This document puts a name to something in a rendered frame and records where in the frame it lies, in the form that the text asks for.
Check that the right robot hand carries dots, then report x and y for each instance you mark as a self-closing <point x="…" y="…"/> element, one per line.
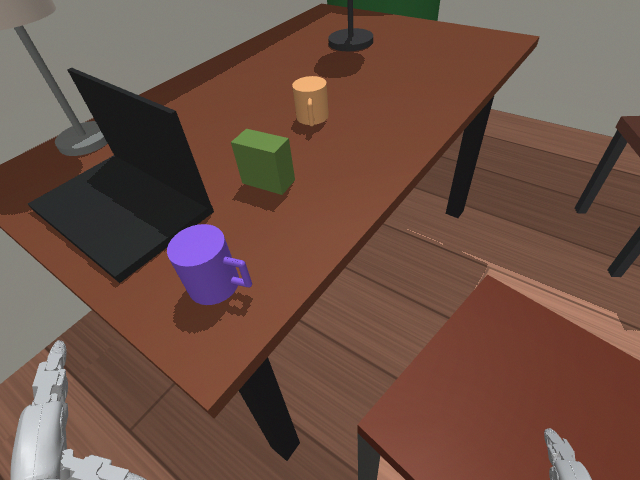
<point x="562" y="458"/>

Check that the table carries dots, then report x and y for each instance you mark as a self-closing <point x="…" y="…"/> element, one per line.
<point x="394" y="109"/>

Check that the left robot hand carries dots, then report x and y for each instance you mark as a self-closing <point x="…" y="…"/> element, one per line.
<point x="40" y="446"/>

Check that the desk lamp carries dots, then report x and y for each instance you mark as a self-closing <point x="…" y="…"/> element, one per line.
<point x="351" y="39"/>
<point x="81" y="138"/>

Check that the chair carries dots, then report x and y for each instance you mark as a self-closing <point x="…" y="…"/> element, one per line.
<point x="628" y="130"/>
<point x="475" y="402"/>

